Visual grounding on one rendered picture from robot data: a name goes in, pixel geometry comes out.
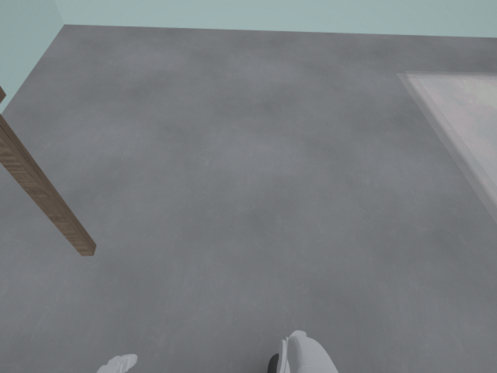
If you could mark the table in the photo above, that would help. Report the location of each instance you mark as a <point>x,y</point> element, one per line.
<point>23,168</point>

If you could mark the robot right thigh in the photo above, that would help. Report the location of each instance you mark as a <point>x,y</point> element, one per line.
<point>301,354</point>

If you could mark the robot left hand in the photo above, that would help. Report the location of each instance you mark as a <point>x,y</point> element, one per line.
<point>119,364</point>

